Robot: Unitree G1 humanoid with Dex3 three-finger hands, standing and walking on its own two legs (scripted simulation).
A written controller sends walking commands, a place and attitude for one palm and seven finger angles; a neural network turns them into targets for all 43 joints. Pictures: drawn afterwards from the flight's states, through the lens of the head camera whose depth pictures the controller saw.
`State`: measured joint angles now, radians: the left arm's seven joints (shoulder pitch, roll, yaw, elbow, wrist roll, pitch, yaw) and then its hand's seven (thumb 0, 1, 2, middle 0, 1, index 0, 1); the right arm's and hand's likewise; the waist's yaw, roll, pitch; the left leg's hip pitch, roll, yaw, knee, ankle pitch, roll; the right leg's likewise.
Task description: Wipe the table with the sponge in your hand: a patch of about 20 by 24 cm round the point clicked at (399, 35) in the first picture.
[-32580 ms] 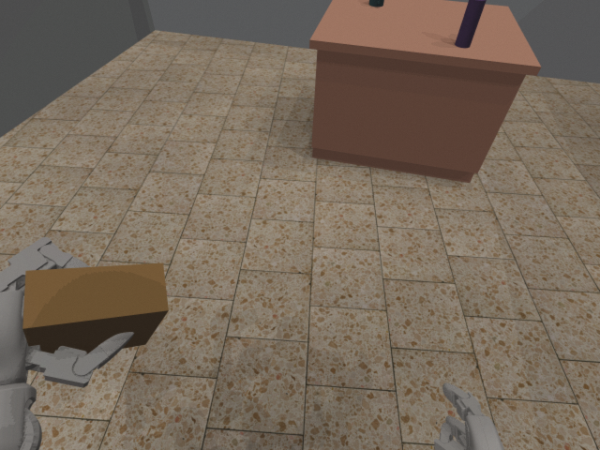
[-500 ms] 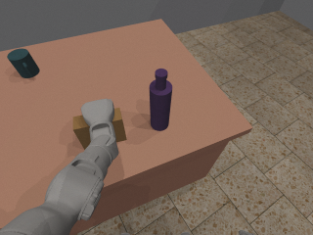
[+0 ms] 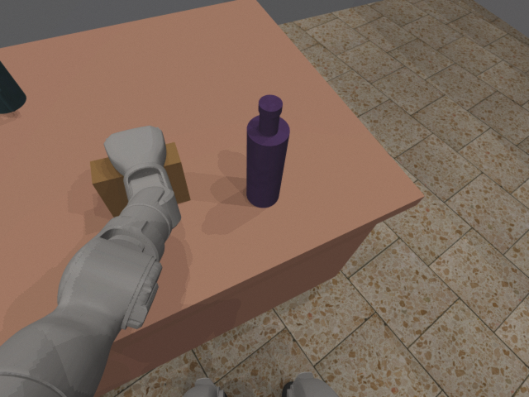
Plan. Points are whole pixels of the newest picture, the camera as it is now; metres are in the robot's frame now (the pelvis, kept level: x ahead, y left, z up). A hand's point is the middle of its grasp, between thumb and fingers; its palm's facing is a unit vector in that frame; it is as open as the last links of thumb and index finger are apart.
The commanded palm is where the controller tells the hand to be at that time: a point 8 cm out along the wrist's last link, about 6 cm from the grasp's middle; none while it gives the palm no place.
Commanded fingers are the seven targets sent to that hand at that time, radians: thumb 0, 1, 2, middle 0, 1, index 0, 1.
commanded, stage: wipe forward along the third lane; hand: left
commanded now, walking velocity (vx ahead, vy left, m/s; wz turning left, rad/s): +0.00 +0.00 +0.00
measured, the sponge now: (147, 188) +0.47 +0.18 -0.03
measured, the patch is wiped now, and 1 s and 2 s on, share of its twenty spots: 1.00 1.00 1.00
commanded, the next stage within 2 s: wipe back along the third lane in 0.28 s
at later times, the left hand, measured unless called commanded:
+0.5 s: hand (136, 154) +0.52 +0.19 +0.00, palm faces -0.11 +0.02 -0.99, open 9.0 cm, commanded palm +0.50 +0.17 +0.04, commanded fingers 0.00 0.10 1.30 -1.20 -1.60 -1.20 -1.60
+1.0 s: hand (140, 174) +0.48 +0.18 +0.01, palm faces -0.08 +0.01 -1.00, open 9.0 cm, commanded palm +0.44 +0.15 +0.03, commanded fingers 0.00 0.10 1.30 -1.20 -1.60 -1.20 -1.60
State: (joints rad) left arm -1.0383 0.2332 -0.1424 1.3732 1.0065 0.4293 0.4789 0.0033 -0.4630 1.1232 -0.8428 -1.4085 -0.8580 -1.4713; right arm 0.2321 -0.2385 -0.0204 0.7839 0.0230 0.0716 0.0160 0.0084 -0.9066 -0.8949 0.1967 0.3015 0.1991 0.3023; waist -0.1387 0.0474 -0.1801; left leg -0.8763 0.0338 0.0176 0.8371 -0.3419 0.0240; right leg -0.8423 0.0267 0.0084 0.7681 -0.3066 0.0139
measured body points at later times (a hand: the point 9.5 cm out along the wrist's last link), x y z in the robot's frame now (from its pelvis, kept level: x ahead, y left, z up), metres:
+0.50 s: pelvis +0.01 +0.01 -0.01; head +0.13 +0.02 +0.42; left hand +0.52 +0.19 +0.06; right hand +0.03 -0.26 -0.13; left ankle +0.02 +0.10 -0.70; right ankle +0.02 -0.13 -0.70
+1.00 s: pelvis +0.04 +0.01 +0.01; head +0.12 +0.02 +0.46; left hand +0.48 +0.18 +0.06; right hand +0.13 -0.24 -0.12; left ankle +0.02 +0.10 -0.70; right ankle +0.02 -0.13 -0.70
